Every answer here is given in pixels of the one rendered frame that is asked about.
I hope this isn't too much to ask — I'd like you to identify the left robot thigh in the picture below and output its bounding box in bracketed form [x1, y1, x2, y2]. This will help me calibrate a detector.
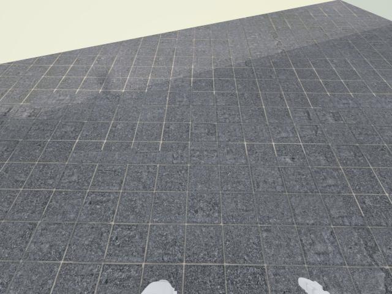
[141, 281, 177, 294]

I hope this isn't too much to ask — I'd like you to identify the right robot hand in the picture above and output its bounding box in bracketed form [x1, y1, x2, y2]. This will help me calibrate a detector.
[298, 277, 330, 294]

